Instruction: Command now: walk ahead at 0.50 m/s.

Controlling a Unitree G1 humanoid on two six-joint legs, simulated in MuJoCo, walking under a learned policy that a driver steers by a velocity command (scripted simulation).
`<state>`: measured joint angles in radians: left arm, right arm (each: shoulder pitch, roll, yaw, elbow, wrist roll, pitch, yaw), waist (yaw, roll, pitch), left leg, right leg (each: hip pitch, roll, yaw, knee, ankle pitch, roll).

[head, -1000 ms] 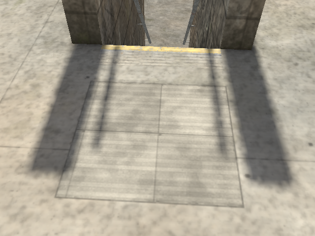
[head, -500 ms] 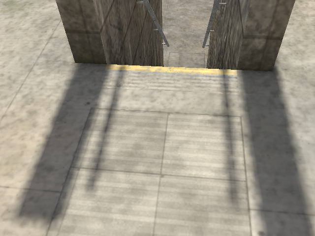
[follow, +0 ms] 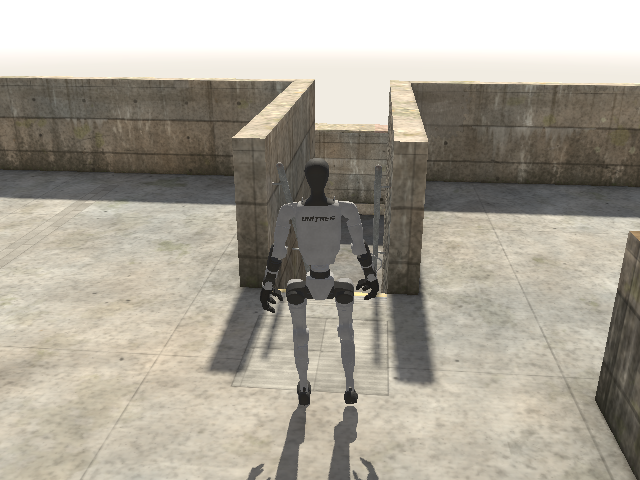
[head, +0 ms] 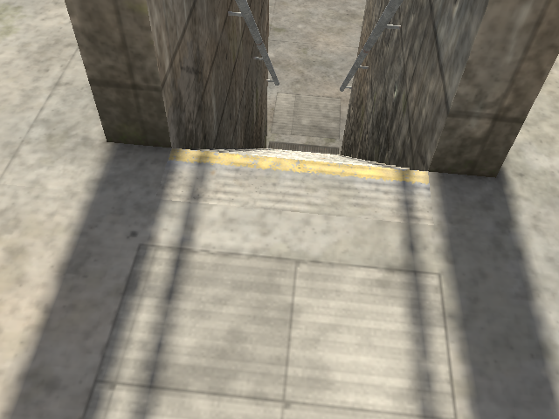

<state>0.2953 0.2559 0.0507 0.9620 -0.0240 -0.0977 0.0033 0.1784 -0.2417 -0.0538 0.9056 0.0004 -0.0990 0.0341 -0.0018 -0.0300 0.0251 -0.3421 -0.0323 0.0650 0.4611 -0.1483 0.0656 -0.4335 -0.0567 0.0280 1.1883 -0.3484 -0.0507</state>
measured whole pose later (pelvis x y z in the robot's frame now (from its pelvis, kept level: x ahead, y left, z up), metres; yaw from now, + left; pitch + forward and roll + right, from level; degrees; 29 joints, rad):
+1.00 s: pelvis +0.49 -0.03 -0.01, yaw +9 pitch +2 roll -1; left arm 0.19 0.27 0.06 0.97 -0.02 -0.04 0.01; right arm 0.07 -0.22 -0.05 0.83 -0.02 -0.05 0.01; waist 0.02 -0.02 0.06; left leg -0.46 -0.01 0.06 0.55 -0.13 0.07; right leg -0.28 -0.02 -0.04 0.95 -0.60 0.02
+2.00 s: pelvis +0.57 -0.05 +0.00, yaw -13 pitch +3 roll +0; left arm 0.14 0.26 0.05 0.74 0.00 -0.07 -0.07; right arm 0.16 -0.26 -0.02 0.85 0.00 -0.08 0.08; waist -0.01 0.02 0.00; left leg -0.29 0.04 0.04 0.55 -0.31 -0.01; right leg -0.24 0.05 0.10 0.53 -0.33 0.00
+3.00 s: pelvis +0.58 +0.00 +0.00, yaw +0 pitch +0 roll +1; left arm 0.28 0.30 0.04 0.73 0.05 -0.06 -0.01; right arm 0.14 -0.30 -0.08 0.64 -0.03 -0.09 0.00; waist 0.03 -0.02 0.07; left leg -0.16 -0.01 0.13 0.48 -0.32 0.06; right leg -0.35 -0.06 -0.01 0.74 -0.44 0.00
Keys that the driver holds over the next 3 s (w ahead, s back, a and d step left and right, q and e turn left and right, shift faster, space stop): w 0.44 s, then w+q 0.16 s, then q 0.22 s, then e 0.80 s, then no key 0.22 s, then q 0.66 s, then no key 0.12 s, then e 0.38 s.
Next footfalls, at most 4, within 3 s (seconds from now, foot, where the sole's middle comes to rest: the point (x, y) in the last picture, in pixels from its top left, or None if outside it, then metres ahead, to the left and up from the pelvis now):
0.42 right None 0.41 -0.15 -0.77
0.92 left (247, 363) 0.61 0.09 -0.77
1.38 right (349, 389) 0.55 -0.16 -0.77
1.90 left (252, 358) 0.62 0.07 -0.77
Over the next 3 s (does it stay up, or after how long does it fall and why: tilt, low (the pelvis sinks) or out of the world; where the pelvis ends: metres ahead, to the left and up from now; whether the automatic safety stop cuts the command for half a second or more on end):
stays up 0.58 0.00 0.00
